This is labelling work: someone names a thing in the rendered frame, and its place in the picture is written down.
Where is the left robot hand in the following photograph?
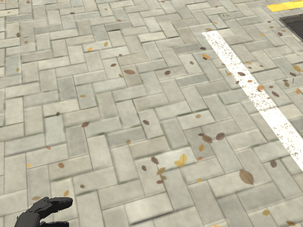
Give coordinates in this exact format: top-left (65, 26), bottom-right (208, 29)
top-left (14, 197), bottom-right (73, 227)

